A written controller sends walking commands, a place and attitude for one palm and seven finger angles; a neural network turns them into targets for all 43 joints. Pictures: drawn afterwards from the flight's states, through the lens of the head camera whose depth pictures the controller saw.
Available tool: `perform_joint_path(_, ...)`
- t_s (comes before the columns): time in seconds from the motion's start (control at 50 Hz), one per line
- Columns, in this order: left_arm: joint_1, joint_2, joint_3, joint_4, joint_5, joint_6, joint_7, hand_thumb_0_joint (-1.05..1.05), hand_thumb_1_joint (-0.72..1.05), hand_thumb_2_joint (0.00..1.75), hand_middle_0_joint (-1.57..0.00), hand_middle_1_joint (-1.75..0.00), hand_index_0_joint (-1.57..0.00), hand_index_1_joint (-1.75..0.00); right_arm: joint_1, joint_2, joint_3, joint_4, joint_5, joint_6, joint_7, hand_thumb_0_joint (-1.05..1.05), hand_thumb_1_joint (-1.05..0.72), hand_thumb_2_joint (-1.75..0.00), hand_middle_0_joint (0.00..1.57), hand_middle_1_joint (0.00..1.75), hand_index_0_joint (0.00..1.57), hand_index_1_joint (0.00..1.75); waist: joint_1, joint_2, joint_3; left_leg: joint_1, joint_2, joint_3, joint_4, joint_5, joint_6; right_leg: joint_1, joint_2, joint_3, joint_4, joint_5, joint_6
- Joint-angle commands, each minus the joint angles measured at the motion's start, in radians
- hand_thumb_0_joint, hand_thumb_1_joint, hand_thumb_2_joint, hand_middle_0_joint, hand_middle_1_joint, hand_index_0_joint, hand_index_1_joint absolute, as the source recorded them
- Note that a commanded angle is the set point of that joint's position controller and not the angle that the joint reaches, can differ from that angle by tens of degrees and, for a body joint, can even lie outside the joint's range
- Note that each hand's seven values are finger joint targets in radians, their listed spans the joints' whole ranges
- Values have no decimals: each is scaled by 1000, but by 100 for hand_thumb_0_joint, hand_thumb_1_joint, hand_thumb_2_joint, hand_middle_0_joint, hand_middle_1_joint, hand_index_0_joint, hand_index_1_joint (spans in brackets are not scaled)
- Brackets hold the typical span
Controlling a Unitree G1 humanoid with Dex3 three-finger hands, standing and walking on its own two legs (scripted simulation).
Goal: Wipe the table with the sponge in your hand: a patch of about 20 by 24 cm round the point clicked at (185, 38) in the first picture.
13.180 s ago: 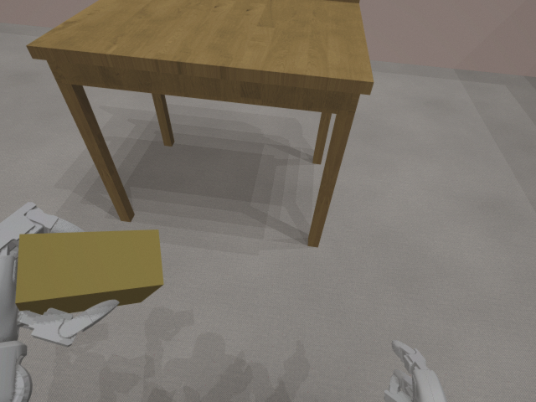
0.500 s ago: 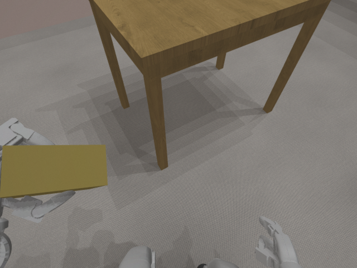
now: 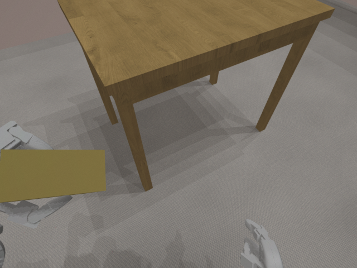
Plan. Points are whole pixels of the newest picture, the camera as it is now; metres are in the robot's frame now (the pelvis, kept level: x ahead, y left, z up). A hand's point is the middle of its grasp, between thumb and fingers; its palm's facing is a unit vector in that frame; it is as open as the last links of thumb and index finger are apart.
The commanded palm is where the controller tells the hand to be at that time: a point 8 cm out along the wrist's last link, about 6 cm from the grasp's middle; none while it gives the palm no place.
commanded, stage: take the last steps up to it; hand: left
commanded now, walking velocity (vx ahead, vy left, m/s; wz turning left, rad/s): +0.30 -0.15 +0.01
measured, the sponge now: (67, 175) +0.23 +0.20 +0.16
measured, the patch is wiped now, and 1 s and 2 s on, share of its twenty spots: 0.00 0.00 0.00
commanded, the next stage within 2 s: none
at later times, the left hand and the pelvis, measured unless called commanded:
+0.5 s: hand (120, 116) +0.33 +0.14 +0.19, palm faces +0.38 -0.81 -0.45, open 10.1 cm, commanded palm +0.27 +0.18 +0.19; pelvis +0.11 -0.10 +0.01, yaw +0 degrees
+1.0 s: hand (194, 86) +0.43 +0.01 +0.18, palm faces +0.40 -0.80 -0.45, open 10.1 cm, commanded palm +0.37 +0.06 +0.19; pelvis +0.22 -0.23 +0.00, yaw +2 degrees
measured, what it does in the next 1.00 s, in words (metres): steps to the right: left foot, then right foot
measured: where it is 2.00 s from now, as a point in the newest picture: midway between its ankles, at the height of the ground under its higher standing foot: (259, 222)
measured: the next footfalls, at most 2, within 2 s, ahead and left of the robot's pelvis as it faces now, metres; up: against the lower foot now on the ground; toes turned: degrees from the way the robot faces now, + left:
left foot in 0.30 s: +0.16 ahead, +0.07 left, +0.00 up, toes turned +14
right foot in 0.62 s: +0.22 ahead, -0.29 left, +0.00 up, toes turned -10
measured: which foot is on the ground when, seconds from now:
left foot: down 0.00-0.00, up 0.02-0.28, down 0.30-0.62, up 0.64-0.96, down 0.98-1.00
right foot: down 0.00-0.32, up 0.34-0.60, down 0.62-1.00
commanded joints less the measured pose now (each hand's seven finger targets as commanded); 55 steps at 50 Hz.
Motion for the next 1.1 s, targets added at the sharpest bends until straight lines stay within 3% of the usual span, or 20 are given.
perform_joint_path(0.0,-60,218,182,-150,-15,-17,49,0,10,130,-120,-160,-120,-160,-136,-148,-65,-133,16,-12,-26,0,-90,-90,20,30,20,30,15,-365,-235,-466,-181,-3,619,-351,68,439,-323,518,-234,281,-226)
perform_joint_path(0.06,-17,205,198,-169,-29,-26,41,0,10,130,-120,-160,-120,-160,-162,-170,-65,-99,15,5,-20,0,-90,-90,20,30,20,30,-3,-218,-159,-467,-97,-85,690,-218,45,313,-294,441,-253,175,-239)
perform_joint_path(0.1,9,178,195,-203,-37,-29,39,0,10,130,-120,-160,-120,-160,-172,-164,-63,-89,12,41,-17,0,-90,-90,20,30,20,30,-12,-188,-183,-396,-82,-65,535,-196,44,286,-269,279,-228,214,-230)
perform_joint_path(0.24,-17,124,129,-241,-38,-33,52,0,10,130,-120,-160,-120,-160,-103,-190,-85,-108,-13,37,-39,0,-90,-90,20,30,20,30,-35,-95,-241,25,-164,116,-113,102,59,173,-136,106,-37,184,-144)
perform_joint_path(0.26,-31,123,120,-261,-37,-45,50,0,10,130,-120,-160,-120,-160,-83,-209,-98,-116,-11,31,-50,0,-90,-90,20,30,20,30,-49,-5,-256,170,-110,38,-161,123,91,67,-99,91,121,171,-107)
perform_joint_path(0.3,-51,127,97,-293,-28,-73,47,0,10,130,-120,-160,-120,-160,-87,-225,-103,-128,-10,19,-48,0,-90,-90,20,30,20,30,-40,328,-232,373,273,-529,-293,355,270,-302,48,78,525,-343,-20)
perform_joint_path(0.36,-123,182,134,-256,-12,-70,31,0,10,130,-120,-160,-120,-160,-120,-222,-93,-112,-11,3,-38,0,-90,-90,20,30,20,30,-41,217,-122,159,269,-419,-341,127,286,-351,-38,175,649,-209,-16)
perform_joint_path(0.44,-46,116,103,-290,-9,-64,25,0,10,130,-120,-160,-120,-160,-83,-213,-98,-114,-9,-15,-27,0,-90,-90,20,30,20,30,-17,269,-142,85,139,-91,-314,228,205,-180,-36,67,352,-93,2)
perform_joint_path(0.52,-5,86,101,-169,-18,-49,23,0,10,130,-120,-160,-120,-160,-66,-214,-100,-128,-1,-24,-22,0,-90,-90,20,30,20,30,-31,255,-129,10,104,0,-257,139,173,3,24,-47,107,-62,14)
perform_joint_path(0.56,-23,105,117,-114,-24,-42,26,0,10,130,-120,-160,-120,-160,-76,-201,-99,-124,8,-13,-25,0,-90,-90,20,30,20,30,-14,126,-158,-28,61,41,-85,-1,140,144,57,-80,-42,-2,15)
perform_joint_path(0.58,-39,123,123,-105,-22,-32,30,0,10,130,-120,-160,-120,-160,-69,-182,-97,-120,14,-6,-29,0,-90,-90,20,30,20,30,-10,-37,-187,-76,-16,86,122,-60,115,222,23,-11,-123,-7,-10)
perform_joint_path(0.62,-72,206,169,-134,-25,-5,45,0,10,130,-120,-160,-120,-160,-150,-156,-74,-157,20,-5,-34,0,-90,-90,20,30,20,30,21,-457,-199,-462,-178,29,610,-372,66,357,-309,520,-271,114,-193)
perform_joint_path(0.66,-93,196,170,-145,-34,-18,33,0,10,130,-120,-160,-120,-160,-139,-174,-72,-112,21,-11,-28,0,-90,-90,20,30,20,30,-10,-320,-165,-478,-106,-83,739,-223,56,299,-304,479,-300,39,-204)
perform_joint_path(0.72,-28,177,176,-195,-30,-27,39,0,10,130,-120,-160,-120,-160,-174,-176,-68,-85,8,33,-27,0,-90,-90,20,30,20,30,-11,-160,-169,-440,-94,-61,634,-168,41,300,-270,307,-241,248,-218)
perform_joint_path(0.86,23,141,151,-233,-32,-29,53,0,10,130,-120,-160,-120,-160,-138,-178,-78,-116,-10,43,-24,0,-90,-90,20,30,20,30,8,-154,-210,-262,-150,94,99,-63,57,355,-214,170,-186,443,-215)
perform_joint_path(0.92,-9,134,125,-260,-40,-25,54,0,10,130,-120,-160,-120,-160,-87,-186,-87,-123,-6,37,-36,0,-90,-90,20,30,20,30,-31,-84,-257,-15,-183,134,-111,100,69,269,-165,114,-38,393,-156)
perform_joint_path(0.94,-33,141,124,-279,-39,-35,54,0,10,130,-120,-160,-120,-160,-71,-202,-99,-126,-7,34,-46,0,-90,-90,20,30,20,30,-51,-13,-274,146,-148,81,-149,147,94,155,-129,91,107,352,-119)
perform_joint_path(0.98,-64,149,122,-297,-34,-67,54,0,10,130,-120,-160,-120,-160,-80,-219,-102,-133,-10,23,-47,0,-90,-90,20,30,20,30,-42,323,-256,386,243,-507,-279,366,288,-255,51,62,489,-306,-22)
perform_joint_path(1.0,-75,189,138,-246,-24,-71,48,0,10,130,-120,-160,-120,-160,-97,-206,-83,-134,-10,12,-41,0,-90,-90,20,30,20,30,-41,244,-180,316,287,-590,-314,326,327,-310,52,150,634,-317,-30)
perform_joint_path(1.08,-73,156,138,-263,-18,-62,24,0,10,130,-120,-160,-120,-160,-101,-209,-92,-115,-5,2,-30,0,-90,-90,20,30,20,30,-21,200,-113,69,195,-259,-349,50,266,-266,-46,152,540,-136,-7)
